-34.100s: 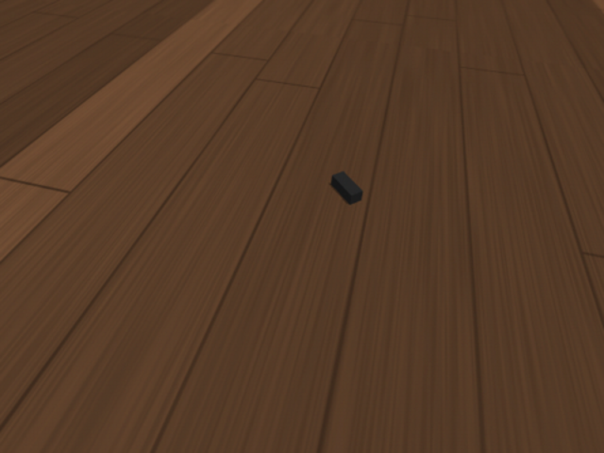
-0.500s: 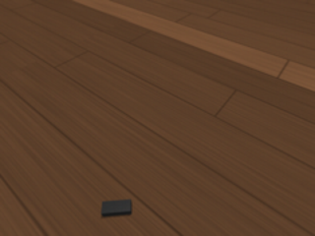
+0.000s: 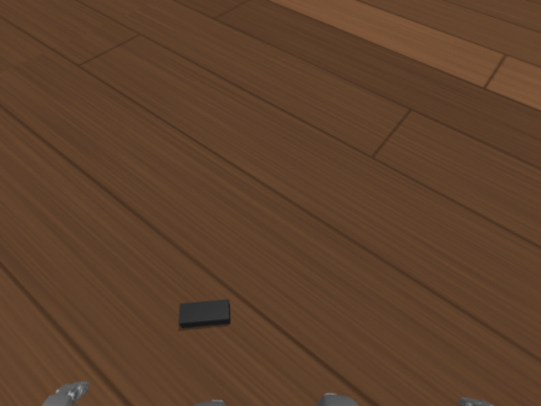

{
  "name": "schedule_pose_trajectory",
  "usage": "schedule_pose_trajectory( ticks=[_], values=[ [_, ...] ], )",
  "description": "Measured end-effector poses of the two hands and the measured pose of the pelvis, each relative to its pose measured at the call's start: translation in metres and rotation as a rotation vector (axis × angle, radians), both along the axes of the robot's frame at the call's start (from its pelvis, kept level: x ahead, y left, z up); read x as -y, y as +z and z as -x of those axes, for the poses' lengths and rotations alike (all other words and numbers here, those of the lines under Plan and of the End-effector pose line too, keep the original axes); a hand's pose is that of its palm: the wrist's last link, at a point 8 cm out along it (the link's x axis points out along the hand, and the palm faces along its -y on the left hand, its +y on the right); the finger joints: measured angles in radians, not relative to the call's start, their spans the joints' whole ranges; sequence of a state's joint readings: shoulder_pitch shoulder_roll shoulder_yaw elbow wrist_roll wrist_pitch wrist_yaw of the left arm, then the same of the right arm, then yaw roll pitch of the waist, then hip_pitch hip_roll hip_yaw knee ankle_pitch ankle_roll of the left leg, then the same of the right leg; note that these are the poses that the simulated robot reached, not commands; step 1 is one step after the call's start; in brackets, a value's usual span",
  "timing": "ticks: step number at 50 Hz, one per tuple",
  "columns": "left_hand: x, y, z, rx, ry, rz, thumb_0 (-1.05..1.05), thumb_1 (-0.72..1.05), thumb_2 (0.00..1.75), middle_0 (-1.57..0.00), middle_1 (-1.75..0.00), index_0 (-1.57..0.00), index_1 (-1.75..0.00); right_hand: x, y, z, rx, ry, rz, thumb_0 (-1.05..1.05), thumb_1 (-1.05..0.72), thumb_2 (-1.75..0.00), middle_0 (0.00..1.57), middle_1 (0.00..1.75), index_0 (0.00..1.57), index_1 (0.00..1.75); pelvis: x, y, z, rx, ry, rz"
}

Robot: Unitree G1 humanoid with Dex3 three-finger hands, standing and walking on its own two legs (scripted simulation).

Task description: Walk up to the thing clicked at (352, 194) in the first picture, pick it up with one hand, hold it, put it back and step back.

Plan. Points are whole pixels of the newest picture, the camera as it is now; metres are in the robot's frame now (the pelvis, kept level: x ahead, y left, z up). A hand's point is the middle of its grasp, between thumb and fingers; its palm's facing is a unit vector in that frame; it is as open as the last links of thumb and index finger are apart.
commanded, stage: step back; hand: left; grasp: from above
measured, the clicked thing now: (205, 313) +0.46 +0.19 -0.72
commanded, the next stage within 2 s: none
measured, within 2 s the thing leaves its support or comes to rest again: neither
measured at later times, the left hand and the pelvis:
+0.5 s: hand out of the picture +0.01 +0.25 -0.14, palm faces -0.09 -0.91 -0.40, open 7.4 cm; pelvis -0.09 -0.01 +0.00, yaw -5 degrees
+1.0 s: hand out of the picture -0.11 +0.28 -0.15, palm faces +0.00 -0.94 -0.34, open 7.4 cm; pelvis -0.23 +0.02 +0.01, yaw -1 degrees
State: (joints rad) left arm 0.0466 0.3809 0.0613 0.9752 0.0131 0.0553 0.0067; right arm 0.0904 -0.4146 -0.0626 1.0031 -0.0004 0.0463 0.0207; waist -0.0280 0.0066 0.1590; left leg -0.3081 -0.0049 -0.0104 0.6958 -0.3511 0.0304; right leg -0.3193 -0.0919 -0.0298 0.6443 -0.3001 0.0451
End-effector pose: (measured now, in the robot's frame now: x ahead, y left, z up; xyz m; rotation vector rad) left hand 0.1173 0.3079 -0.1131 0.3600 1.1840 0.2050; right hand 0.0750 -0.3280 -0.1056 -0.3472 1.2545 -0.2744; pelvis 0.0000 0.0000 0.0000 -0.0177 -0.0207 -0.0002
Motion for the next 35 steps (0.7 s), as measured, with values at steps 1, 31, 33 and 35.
schedule_pose_trajectory(
  ticks=[1, 31, 33, 35],
  values=[
    [-0.005, -0.003, -0.003, 0.012, 0.002, 0.001, 0.01, 0.90, 0.89, -0.20, -0.30, -0.21, -0.30, -0.004, 0.000, 0.006, -0.008, 0.000, 0.009, 0.00, -0.91, -0.90, 0.20, 0.30, 0.21, 0.30, -0.004, -0.002, 0.003, -0.001, 0.000, -0.003],
    [0.018, 0.031, 0.131, 0.008, -0.039, -0.039, 0.01, 0.90, 0.89, -0.21, -0.30, -0.21, -0.30, -0.004, -0.005, 0.119, 0.052, -0.004, -0.046, 0.00, -0.91, -0.90, 0.20, 0.30, 0.21, 0.30, 0.009, 0.013, 0.119, -0.006, -0.065, -0.042],
    [0.015, 0.032, 0.132, 0.044, -0.042, -0.043, 0.01, 0.90, 0.89, -0.21, -0.30, -0.21, -0.30, -0.004, -0.006, 0.133, 0.027, 0.010, -0.031, 0.00, -0.91, -0.90, 0.20, 0.30, 0.21, 0.30, 0.006, 0.012, 0.129, -0.012, -0.051, -0.034],
    [0.011, 0.031, 0.134, 0.084, -0.041, -0.042, 0.01, 0.90, 0.89, -0.20, -0.30, -0.21, -0.30, -0.006, -0.006, 0.145, 0.003, 0.028, -0.016, 0.00, -0.91, -0.90, 0.20, 0.30, 0.21, 0.30, 0.003, 0.009, 0.140, -0.010, -0.029, -0.025]
  ],
)
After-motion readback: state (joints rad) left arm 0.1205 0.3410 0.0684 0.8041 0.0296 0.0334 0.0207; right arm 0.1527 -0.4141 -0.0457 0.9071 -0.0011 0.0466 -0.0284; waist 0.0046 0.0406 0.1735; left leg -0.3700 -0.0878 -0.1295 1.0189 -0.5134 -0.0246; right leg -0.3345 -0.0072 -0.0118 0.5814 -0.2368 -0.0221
